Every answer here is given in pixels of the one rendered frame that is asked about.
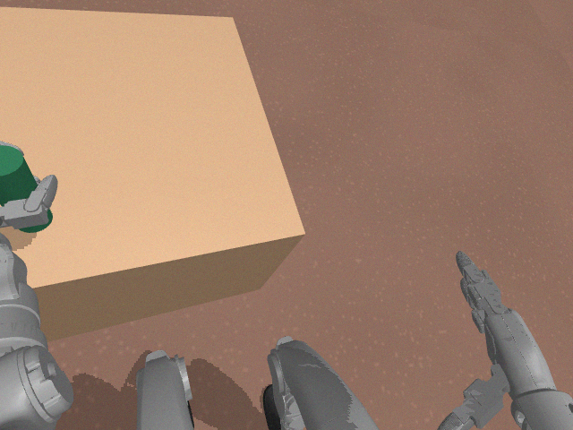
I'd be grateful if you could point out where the can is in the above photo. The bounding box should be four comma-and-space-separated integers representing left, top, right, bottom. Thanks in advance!
0, 145, 53, 233

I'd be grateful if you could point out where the right robot hand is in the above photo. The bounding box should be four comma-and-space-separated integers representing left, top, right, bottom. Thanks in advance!
437, 251, 557, 430

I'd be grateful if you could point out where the right robot arm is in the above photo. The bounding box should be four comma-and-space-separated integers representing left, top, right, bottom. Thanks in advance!
510, 389, 573, 430

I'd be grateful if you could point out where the right robot foot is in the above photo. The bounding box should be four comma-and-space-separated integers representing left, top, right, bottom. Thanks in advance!
263, 384, 281, 430

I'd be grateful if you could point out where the left robot hand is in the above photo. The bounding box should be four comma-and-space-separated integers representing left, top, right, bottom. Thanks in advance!
0, 141, 57, 229

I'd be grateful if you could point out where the left robot arm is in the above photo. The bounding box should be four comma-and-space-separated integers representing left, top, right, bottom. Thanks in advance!
0, 233, 73, 430

